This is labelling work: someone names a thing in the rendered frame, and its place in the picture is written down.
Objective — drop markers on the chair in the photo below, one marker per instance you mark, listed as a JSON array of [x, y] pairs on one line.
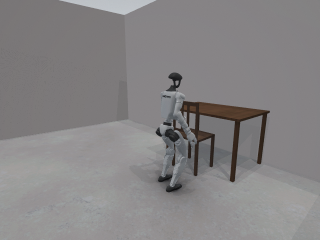
[[199, 135]]

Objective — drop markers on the robot left upper arm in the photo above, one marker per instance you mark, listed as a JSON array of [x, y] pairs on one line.
[[161, 95]]

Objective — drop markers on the robot right forearm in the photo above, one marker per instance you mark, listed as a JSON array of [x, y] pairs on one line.
[[183, 124]]

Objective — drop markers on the robot right upper arm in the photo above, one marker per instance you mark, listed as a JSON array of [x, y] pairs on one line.
[[179, 102]]

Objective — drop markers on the robot left foot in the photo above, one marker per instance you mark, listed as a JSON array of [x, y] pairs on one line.
[[167, 177]]

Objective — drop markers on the left robot shin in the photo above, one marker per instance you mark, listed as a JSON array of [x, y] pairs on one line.
[[166, 164]]

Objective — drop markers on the robot right hand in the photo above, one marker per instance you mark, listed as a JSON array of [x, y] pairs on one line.
[[191, 137]]

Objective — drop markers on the table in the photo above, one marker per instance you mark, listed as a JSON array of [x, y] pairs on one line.
[[237, 114]]

